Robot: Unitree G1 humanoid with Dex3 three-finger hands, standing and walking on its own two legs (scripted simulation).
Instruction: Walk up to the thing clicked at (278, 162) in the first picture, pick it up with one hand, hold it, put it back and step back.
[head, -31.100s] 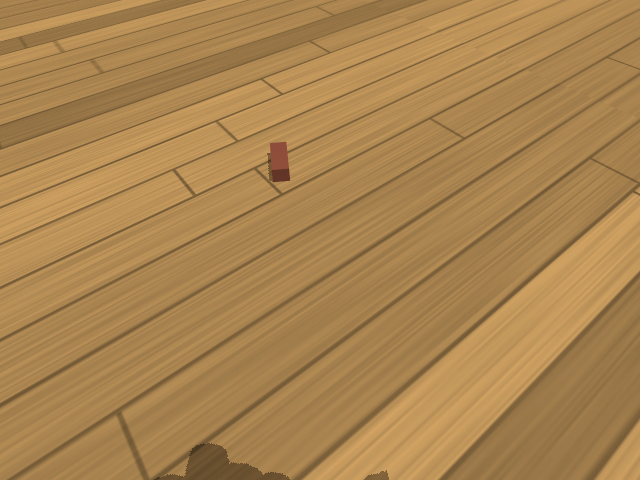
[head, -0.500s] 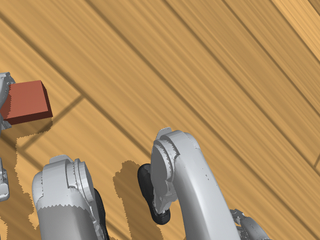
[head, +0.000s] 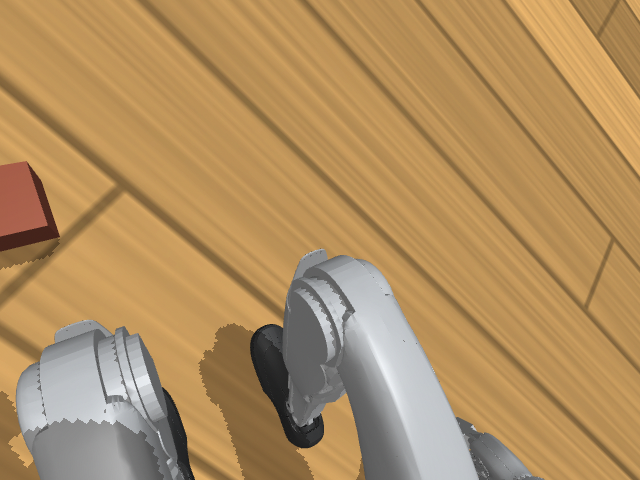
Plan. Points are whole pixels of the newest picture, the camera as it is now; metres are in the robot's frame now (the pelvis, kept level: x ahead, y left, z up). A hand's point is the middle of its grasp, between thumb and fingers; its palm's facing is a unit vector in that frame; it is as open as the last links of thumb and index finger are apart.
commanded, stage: rest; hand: left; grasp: from above
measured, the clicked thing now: out of the picture +0.45 +0.31 -0.26
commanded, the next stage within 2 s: open in 0.54 s
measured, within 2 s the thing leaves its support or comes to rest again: rests again in 0.04 s
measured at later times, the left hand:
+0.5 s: hand out of the picture +0.45 +0.31 -0.24, palm faces -0.45 -0.13 -0.88, open 11.1 cm
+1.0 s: hand out of the picture +0.45 +0.31 -0.24, palm faces -0.46 -0.11 -0.88, open 11.9 cm
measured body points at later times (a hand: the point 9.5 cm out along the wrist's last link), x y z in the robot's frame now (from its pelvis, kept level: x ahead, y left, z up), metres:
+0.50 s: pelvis +0.00 +0.00 +0.00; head +0.27 +0.11 +0.34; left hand +0.47 +0.32 -0.19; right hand +0.03 -0.26 -0.06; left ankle +0.06 +0.11 -0.27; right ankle +0.11 -0.09 -0.27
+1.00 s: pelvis -0.01 +0.00 +0.00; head +0.27 +0.12 +0.33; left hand +0.47 +0.31 -0.19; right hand +0.03 -0.25 -0.05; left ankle +0.06 +0.11 -0.27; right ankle +0.11 -0.09 -0.27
